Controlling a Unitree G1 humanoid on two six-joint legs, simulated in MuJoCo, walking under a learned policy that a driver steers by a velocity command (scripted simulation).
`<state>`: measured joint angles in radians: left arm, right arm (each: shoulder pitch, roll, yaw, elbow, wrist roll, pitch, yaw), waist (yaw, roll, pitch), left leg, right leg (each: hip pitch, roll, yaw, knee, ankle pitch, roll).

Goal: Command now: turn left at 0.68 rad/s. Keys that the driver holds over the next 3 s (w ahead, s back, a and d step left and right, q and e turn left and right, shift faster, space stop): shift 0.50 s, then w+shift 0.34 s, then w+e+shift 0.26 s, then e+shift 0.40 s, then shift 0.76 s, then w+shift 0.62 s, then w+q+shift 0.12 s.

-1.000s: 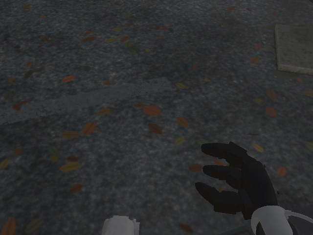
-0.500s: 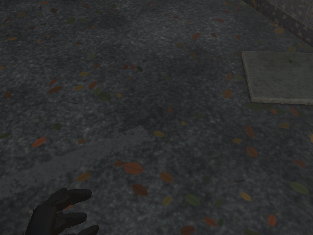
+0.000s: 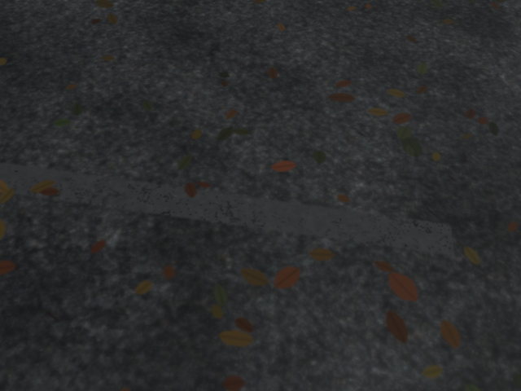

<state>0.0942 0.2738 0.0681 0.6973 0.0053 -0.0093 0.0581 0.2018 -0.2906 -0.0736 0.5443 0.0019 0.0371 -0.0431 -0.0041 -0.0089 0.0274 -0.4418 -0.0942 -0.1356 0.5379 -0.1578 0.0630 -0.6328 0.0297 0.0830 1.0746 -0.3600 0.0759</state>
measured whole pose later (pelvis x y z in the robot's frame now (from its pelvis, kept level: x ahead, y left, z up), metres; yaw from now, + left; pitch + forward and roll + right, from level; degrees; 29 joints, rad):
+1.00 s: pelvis +0.13 +0.01 -0.01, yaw +6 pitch +3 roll -1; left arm 0.06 0.27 0.06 0.64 0.02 0.00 -0.08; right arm 0.57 -0.22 -0.04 0.88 -0.02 -0.11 0.01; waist -0.09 -0.02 -0.03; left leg 0.27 -0.02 0.09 0.02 -0.35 0.03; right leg -0.79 -0.02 -0.09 0.82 -0.05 -0.09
